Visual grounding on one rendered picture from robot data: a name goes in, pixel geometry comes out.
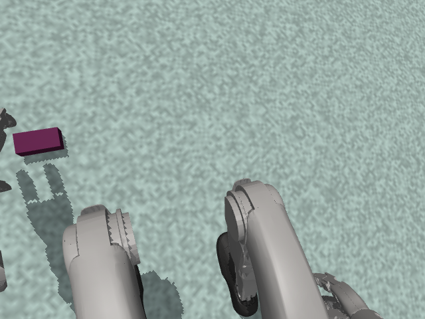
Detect left robot foot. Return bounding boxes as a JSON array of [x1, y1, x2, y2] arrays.
[[134, 265, 147, 319]]

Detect small box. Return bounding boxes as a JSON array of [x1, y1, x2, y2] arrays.
[[13, 127, 64, 157]]

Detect left robot hand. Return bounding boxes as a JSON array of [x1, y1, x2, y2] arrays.
[[0, 108, 17, 193]]

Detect right robot foot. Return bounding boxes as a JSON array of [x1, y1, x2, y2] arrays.
[[216, 232, 258, 317]]

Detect right robot hand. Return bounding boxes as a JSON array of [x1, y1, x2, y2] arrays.
[[313, 272, 369, 319]]

